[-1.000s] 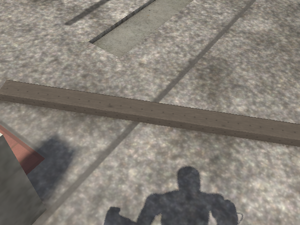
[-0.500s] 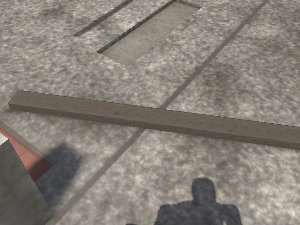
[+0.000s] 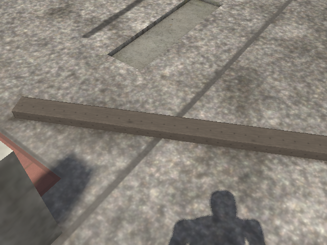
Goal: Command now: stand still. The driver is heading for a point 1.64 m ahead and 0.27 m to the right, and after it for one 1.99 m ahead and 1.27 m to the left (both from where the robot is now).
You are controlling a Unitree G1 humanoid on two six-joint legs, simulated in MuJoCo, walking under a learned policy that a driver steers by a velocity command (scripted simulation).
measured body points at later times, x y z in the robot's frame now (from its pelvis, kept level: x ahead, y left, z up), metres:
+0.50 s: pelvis +0.01 +0.00 +0.00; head +0.01 -0.01 +0.45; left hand +0.03 +0.25 -0.15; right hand +0.02 -0.25 -0.15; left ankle +0.02 +0.10 -0.74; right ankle +0.00 -0.13 -0.71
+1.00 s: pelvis +0.17 -0.04 +0.00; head +0.19 -0.06 +0.45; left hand +0.05 +0.18 -0.13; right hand +0.38 -0.26 -0.11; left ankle +0.36 +0.11 -0.68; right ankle +0.02 -0.14 -0.74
